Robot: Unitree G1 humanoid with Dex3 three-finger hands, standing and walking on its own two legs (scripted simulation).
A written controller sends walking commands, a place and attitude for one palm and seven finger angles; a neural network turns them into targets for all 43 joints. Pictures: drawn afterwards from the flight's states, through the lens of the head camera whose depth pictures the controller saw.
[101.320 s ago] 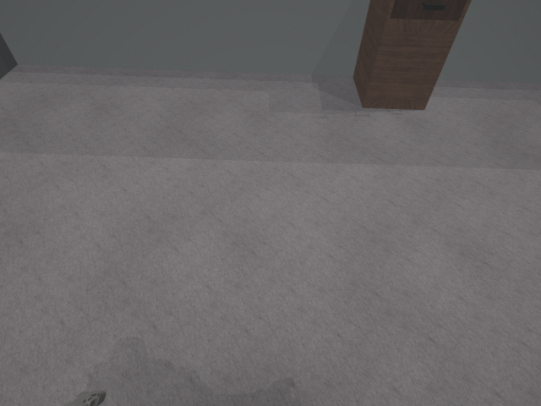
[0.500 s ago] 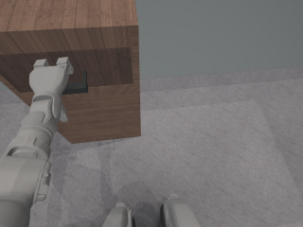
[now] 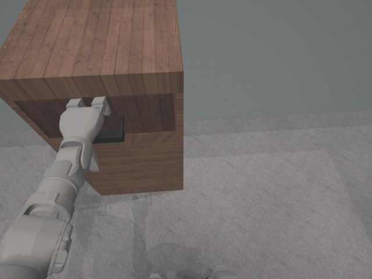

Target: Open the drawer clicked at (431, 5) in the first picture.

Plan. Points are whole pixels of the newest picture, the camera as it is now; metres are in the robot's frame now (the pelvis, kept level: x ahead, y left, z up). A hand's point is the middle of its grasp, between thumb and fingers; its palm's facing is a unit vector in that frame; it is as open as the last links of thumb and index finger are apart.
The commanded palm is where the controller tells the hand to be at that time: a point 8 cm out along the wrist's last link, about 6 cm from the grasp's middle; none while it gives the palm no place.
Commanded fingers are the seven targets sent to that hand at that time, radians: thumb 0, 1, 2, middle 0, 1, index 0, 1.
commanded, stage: re-aim the fingers above the handle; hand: left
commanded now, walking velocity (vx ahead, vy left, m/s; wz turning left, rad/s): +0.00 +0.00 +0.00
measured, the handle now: (105, 129) +0.50 +0.22 -0.06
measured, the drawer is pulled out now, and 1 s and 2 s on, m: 0.00 0.00 0.00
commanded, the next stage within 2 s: none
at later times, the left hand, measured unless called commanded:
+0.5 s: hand (89, 135) +0.44 +0.23 +0.00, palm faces -0.03 -0.02 -1.00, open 13.8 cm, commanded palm +0.43 +0.23 +0.05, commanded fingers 0.00 -0.50 0.30 -0.30 -1.20 -0.30 -1.20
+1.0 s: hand (90, 132) +0.45 +0.23 +0.00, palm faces -0.06 -0.02 -1.00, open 13.8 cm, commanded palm +0.44 +0.23 +0.05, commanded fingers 0.00 -0.50 0.30 -0.30 -1.20 -0.30 -1.20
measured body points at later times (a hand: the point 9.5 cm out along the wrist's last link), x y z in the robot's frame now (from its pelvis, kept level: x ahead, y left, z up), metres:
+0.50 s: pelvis -0.01 -0.01 +0.00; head +0.08 -0.01 +0.44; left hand +0.44 +0.22 +0.06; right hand +0.01 -0.28 -0.13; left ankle -0.04 +0.09 -0.70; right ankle +0.00 -0.12 -0.70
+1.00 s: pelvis -0.02 +0.00 -0.01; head +0.09 +0.00 +0.43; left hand +0.45 +0.23 +0.05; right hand -0.02 -0.28 -0.14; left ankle -0.04 +0.09 -0.70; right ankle +0.00 -0.12 -0.70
